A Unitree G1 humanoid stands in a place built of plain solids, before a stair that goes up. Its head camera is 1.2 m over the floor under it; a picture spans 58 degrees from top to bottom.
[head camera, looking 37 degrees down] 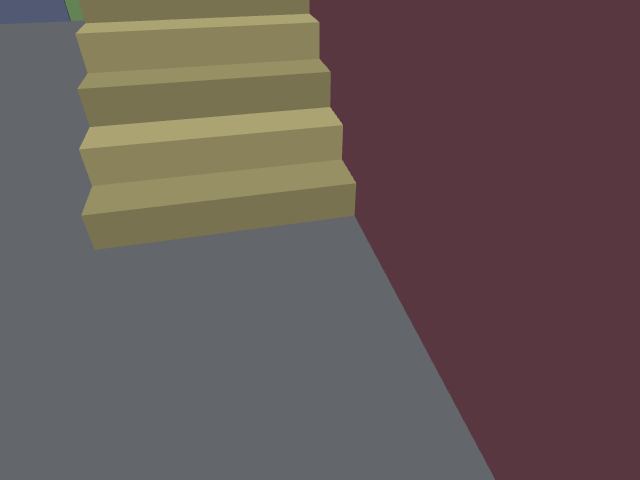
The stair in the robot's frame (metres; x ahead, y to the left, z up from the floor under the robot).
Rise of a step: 0.19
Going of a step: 0.26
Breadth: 1.21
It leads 13 degrees to the left of straight ahead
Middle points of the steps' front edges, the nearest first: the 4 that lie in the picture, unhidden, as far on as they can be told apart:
1.65 0.42 0.19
1.90 0.48 0.37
2.15 0.53 0.56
2.40 0.59 0.74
